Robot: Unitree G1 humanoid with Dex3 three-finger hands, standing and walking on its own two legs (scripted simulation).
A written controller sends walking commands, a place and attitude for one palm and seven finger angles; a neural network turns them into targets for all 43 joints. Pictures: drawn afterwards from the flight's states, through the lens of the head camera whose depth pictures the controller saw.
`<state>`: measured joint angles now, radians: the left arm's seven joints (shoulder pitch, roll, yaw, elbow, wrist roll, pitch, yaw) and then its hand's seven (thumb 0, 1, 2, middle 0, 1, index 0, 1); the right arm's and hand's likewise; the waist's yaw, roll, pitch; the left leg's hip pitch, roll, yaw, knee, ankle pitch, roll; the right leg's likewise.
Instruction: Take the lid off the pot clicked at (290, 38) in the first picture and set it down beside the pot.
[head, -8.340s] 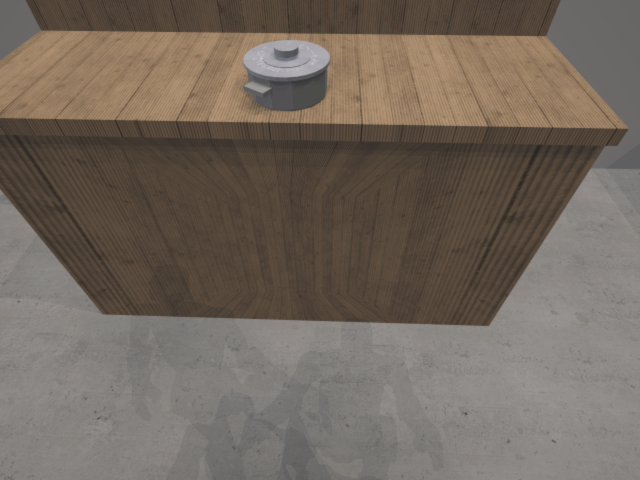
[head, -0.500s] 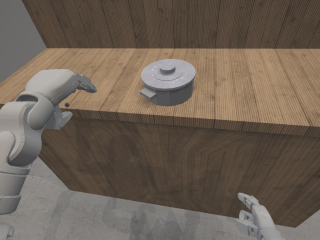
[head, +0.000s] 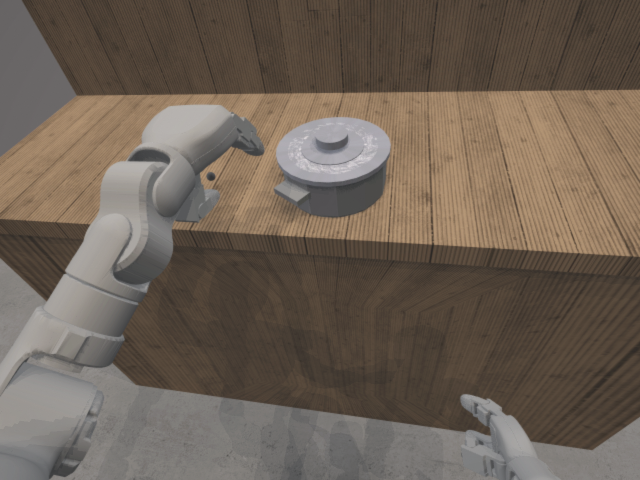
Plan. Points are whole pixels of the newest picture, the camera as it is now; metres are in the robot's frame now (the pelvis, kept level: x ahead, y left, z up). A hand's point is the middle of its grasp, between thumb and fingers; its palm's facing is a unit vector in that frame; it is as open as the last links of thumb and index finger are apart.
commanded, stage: move the open hand above the knob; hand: left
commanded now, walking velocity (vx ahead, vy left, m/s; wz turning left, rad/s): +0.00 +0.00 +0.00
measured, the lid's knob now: (331, 137) +0.56 +0.04 +0.15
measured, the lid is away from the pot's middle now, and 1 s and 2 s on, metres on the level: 0.00 0.00 0.00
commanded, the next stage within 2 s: lower the open fingers around the knob in 1.74 s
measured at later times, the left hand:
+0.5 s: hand (269, 138) +0.45 +0.11 +0.22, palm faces -0.13 -0.02 -0.99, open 10.0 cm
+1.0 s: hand (317, 104) +0.52 +0.05 +0.23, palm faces -0.23 -0.01 -0.97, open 10.0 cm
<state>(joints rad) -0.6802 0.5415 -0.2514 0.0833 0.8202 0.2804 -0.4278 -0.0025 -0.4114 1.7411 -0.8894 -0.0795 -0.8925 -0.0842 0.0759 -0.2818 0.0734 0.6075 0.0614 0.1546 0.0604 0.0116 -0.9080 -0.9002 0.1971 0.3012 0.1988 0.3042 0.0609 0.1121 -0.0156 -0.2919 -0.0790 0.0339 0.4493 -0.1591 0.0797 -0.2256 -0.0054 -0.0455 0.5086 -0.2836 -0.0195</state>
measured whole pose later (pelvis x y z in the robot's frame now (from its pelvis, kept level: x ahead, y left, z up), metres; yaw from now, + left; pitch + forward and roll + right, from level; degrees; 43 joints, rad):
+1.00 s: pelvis +0.04 -0.02 +0.00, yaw -1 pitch +5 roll +1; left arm -1.32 0.32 -0.37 0.97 0.88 0.33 -0.43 0.00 -0.41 1.74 -0.89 -0.08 -0.89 -0.08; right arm 0.22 -0.28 0.04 0.72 0.05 0.13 0.01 0.01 -0.91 -0.90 0.20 0.30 0.20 0.30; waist -0.07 0.06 -0.06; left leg -0.32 -0.06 0.05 0.41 -0.18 0.06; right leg -0.26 0.01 -0.02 0.47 -0.30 -0.04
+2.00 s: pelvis +0.04 -0.01 +0.00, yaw -2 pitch +7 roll +1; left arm -1.42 0.28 -0.34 1.19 0.88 0.40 -0.42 0.00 -0.41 1.74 -0.88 -0.08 -0.89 -0.08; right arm 0.28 -0.28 0.04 0.76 0.05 0.09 -0.01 0.01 -0.91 -0.90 0.20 0.30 0.20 0.30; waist -0.10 0.06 -0.09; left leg -0.34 -0.07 0.07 0.39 -0.18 0.07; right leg -0.29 0.01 0.00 0.46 -0.29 -0.03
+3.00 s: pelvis +0.04 -0.01 +0.00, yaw -2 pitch +9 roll +1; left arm -1.39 0.28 -0.35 1.26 0.89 0.36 -0.40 0.00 -0.41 1.74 -0.90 -0.09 -0.87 -0.08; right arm 0.30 -0.29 0.02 0.78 0.05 0.10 -0.03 0.01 -0.91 -0.90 0.20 0.30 0.20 0.30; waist -0.14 0.05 -0.10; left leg -0.39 -0.06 0.06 0.44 -0.20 0.07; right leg -0.33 0.02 -0.01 0.48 -0.30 -0.03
